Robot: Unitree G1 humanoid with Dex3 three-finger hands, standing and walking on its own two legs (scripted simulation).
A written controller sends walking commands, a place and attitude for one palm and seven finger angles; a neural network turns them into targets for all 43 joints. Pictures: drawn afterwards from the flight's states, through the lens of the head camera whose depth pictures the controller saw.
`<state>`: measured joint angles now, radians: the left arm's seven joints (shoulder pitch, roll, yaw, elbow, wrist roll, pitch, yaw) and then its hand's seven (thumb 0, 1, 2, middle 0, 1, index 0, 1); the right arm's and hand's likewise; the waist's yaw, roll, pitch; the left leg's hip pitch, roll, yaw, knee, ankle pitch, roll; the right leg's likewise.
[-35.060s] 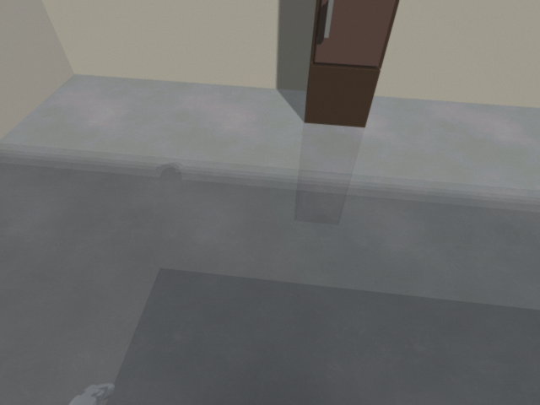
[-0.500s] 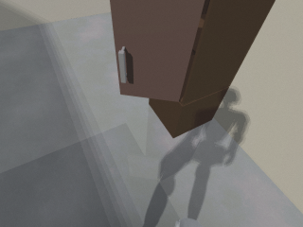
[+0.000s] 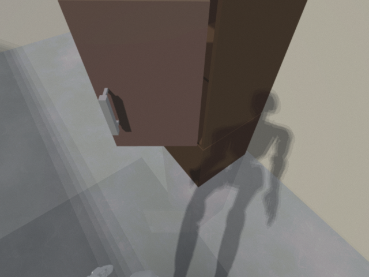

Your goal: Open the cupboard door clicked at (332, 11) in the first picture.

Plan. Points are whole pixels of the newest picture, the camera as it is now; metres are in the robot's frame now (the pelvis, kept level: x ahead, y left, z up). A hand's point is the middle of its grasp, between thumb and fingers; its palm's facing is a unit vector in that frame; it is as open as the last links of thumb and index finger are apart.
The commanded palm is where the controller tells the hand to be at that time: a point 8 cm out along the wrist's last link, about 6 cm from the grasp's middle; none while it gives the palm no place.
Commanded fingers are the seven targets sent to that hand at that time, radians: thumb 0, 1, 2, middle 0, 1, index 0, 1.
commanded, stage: come to a stop and stand still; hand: left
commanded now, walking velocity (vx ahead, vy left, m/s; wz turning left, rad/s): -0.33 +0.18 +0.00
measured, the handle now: (111, 112) +0.63 +0.27 -0.10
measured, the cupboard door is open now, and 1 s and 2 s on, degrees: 54 54 54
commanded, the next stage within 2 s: look again from close up in 1.14 s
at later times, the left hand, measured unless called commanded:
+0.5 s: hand out of the picture +0.07 +0.23 -0.18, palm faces +0.00 -0.98 -0.21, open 7.4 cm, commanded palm none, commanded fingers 0.00 0.90 0.90 -0.20 -0.30 -0.20 -0.30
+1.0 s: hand out of the picture +0.05 +0.18 -0.18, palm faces +0.02 -0.98 -0.18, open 7.3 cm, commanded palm none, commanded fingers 0.00 0.90 0.90 -0.20 -0.30 -0.20 -0.30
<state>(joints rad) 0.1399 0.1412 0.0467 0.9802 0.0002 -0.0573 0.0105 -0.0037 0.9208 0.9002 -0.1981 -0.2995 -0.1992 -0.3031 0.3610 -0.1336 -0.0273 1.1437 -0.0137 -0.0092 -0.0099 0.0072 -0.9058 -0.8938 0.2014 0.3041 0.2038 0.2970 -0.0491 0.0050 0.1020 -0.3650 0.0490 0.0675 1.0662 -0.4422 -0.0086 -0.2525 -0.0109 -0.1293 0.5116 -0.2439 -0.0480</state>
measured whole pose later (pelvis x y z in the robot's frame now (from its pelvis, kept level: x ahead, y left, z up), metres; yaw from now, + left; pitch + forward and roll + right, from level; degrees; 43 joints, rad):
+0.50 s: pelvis +0.04 +0.03 +0.00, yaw -3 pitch +1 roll -1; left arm 0.22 0.22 0.06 1.01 0.02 0.07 0.01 0.01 0.91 0.90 -0.20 -0.30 -0.20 -0.30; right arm 0.09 -0.15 -0.02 0.98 -0.02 0.01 -0.05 0.00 -0.90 -0.89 0.20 0.30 0.21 0.30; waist 0.02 -0.02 0.10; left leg -0.37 0.05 0.09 0.49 -0.14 0.03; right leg -0.38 -0.01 -0.01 0.99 -0.52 0.03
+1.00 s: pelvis +0.04 +0.00 +0.00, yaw -2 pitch +0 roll +1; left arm 0.26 0.17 0.03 1.09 0.01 0.02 0.03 0.01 0.92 0.90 -0.20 -0.30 -0.20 -0.30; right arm 0.25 -0.18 -0.03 1.10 -0.01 0.01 -0.03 0.01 -0.91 -0.89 0.20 0.30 0.20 0.30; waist 0.01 -0.04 0.06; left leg -0.22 -0.01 0.05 0.50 -0.27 0.02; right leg -0.13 -0.05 -0.05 0.50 -0.36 0.03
